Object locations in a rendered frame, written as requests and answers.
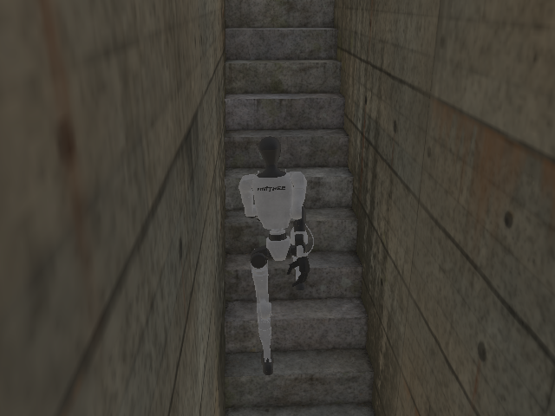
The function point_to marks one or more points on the robot right forearm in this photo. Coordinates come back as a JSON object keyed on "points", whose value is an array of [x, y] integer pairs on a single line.
{"points": [[300, 235]]}

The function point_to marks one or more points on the right robot upper arm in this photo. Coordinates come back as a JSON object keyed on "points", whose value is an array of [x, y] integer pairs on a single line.
{"points": [[299, 181]]}

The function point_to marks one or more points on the left robot upper arm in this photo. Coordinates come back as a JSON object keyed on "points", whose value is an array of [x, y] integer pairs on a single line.
{"points": [[245, 187]]}

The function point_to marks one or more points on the right robot hand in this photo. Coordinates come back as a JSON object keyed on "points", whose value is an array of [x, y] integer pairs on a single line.
{"points": [[304, 268]]}

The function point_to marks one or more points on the right robot shin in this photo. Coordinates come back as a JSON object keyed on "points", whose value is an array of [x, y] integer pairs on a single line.
{"points": [[298, 273]]}

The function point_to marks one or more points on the left robot foot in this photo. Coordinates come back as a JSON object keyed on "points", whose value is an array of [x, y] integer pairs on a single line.
{"points": [[267, 366]]}

